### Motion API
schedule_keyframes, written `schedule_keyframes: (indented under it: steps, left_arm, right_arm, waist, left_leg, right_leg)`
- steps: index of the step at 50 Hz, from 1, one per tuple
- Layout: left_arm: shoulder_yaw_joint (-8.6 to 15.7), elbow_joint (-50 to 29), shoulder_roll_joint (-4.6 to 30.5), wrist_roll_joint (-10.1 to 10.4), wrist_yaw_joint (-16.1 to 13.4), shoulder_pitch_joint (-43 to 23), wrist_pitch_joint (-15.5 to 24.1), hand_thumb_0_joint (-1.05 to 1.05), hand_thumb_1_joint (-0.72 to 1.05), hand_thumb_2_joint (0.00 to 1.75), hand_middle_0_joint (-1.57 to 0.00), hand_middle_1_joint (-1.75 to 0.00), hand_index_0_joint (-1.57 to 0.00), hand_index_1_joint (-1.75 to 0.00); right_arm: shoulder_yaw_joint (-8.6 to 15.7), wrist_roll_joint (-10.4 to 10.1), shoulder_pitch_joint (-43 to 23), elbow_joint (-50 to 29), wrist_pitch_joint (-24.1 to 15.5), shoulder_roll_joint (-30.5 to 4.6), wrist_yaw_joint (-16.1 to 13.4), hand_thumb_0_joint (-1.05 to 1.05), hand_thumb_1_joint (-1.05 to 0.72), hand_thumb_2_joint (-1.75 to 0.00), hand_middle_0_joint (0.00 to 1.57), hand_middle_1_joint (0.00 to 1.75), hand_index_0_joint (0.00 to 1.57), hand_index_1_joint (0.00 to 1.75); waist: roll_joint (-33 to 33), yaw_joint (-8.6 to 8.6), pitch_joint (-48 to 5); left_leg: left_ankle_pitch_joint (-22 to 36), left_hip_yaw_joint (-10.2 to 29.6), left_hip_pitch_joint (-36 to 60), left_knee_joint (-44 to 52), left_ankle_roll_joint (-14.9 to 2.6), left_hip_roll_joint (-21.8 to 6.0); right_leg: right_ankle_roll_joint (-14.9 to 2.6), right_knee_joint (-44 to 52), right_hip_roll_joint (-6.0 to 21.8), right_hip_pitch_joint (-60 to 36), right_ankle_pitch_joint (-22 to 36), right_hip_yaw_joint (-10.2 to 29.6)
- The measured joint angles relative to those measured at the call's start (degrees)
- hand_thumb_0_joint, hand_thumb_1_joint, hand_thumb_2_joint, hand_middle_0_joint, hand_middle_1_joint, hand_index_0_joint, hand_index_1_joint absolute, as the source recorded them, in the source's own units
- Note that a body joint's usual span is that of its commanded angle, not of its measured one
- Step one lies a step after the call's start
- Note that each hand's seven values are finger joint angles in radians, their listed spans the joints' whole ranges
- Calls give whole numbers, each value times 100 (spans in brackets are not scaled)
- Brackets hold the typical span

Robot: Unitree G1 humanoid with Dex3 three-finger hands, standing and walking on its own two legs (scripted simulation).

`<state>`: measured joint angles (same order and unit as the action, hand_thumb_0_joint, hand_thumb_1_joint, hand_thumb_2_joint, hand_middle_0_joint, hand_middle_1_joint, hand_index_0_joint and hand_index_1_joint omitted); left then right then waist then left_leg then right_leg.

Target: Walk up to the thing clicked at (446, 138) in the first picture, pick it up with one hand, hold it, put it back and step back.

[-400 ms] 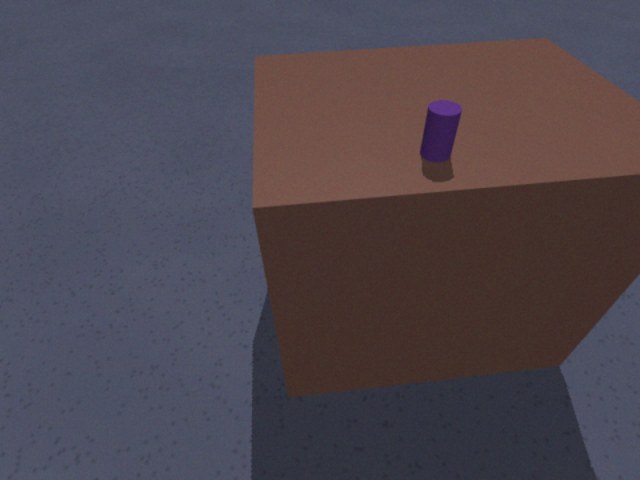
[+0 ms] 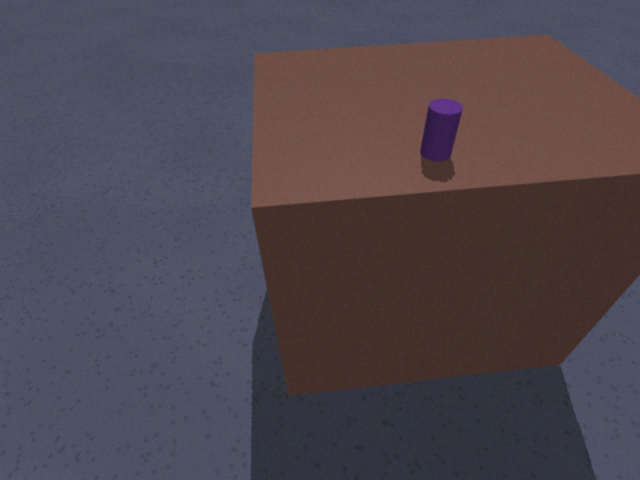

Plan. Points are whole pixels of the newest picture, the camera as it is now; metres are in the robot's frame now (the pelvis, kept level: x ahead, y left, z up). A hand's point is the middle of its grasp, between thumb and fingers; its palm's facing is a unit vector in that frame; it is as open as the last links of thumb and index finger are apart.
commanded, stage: stand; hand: right
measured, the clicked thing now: (440, 130) +0.74 -0.19 +0.07
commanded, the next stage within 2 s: walk up in 0.72 s
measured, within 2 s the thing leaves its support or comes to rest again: neither
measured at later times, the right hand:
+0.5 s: hand out of the picture +0.08 -0.25 -0.16, palm faces -0.03 +0.94 -0.34, open 7.3 cm
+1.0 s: hand out of the picture +0.08 -0.33 -0.17, palm faces -0.03 +0.93 -0.38, open 7.3 cm
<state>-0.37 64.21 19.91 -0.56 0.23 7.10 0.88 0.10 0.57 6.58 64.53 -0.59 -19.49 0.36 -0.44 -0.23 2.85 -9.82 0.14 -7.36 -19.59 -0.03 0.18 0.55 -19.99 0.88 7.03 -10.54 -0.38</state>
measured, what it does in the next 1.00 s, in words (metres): steps on the spot: right foot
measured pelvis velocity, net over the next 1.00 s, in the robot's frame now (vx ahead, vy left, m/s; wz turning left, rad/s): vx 0.06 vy -0.05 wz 0.01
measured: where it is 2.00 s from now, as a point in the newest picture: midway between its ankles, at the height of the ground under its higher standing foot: outside the picture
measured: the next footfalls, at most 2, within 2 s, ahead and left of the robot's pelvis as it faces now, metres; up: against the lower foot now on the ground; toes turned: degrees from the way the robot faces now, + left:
right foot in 0.98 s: +0.14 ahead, -0.18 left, +0.00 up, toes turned -2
left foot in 1.38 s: +0.32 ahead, +0.08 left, +0.00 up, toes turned +8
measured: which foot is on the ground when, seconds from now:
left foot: down 0.00-0.98, up 1.00-1.00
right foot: down 0.00-0.76, up 0.78-0.96, down 0.98-1.00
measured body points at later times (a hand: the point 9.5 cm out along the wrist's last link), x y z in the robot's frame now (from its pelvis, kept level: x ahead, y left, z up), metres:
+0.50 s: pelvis +0.01 +0.00 +0.00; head +0.02 +0.00 +0.45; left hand +0.08 +0.30 -0.13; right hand +0.08 -0.30 -0.13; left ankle +0.01 +0.12 -0.75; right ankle +0.01 -0.12 -0.75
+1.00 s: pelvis +0.06 -0.05 -0.02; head +0.07 -0.06 +0.43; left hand +0.12 +0.29 -0.12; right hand +0.08 -0.38 -0.15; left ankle +0.01 +0.11 -0.74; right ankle +0.10 -0.18 -0.75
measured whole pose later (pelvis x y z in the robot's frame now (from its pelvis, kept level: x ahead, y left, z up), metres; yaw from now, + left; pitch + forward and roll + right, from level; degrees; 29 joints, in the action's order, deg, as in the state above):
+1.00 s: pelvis +0.06 -0.05 -0.02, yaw +1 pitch -3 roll +1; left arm 6.1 55.9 24.4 -2.3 3.8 12.6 2.0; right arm 4.6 2.4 16.9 58.1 -1.3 -23.1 1.6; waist 0.3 -0.4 4.2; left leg -22.4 2.7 -8.3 -33.5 -0.9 -2.7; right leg -0.7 -33.5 2.7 16.5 -14.0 -1.1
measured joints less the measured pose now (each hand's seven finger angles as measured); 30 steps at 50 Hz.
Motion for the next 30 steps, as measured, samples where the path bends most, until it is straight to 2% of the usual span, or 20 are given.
schedule_keyframes:
  steps: [30]
  left_arm:
    - [-11,-19,3,3,-9,-4,0,0,91,90,-20,-30,-20,-30]
  right_arm:
    - [-18,6,0,10,3,-18,-9,0,-91,-90,20,29,20,30]
  waist:
    - [13,2,-15]
  left_leg:
    - [-31,13,52,83,29,-25]
  right_leg:
    - [-24,77,-24,-51,-35,-13]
